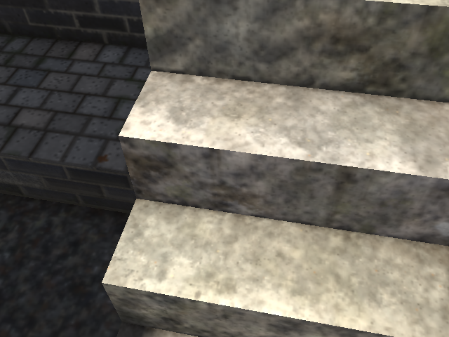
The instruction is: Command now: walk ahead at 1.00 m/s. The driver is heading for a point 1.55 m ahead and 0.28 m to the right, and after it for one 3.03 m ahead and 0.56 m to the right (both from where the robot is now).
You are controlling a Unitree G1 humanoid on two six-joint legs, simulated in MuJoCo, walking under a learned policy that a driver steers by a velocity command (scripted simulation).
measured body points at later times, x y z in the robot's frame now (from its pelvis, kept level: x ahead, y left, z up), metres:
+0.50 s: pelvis +0.00 -0.01 +0.00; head +0.02 -0.02 +0.45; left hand +0.20 +0.19 -0.10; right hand +0.19 -0.23 -0.11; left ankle +0.02 +0.12 -0.75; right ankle -0.05 -0.09 -0.75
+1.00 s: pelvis +0.00 -0.02 +0.00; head +0.03 -0.03 +0.45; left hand +0.20 +0.17 -0.10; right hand +0.19 -0.25 -0.11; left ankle +0.02 +0.12 -0.75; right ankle -0.05 -0.09 -0.75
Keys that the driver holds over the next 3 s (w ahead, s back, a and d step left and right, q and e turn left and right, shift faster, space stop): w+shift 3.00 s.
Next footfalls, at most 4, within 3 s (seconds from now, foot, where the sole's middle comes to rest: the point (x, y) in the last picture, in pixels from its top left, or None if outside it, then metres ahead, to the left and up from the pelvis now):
none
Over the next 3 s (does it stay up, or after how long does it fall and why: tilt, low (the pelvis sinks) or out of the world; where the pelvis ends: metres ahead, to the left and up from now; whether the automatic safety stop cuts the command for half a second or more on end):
stays up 0.00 -0.02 0.00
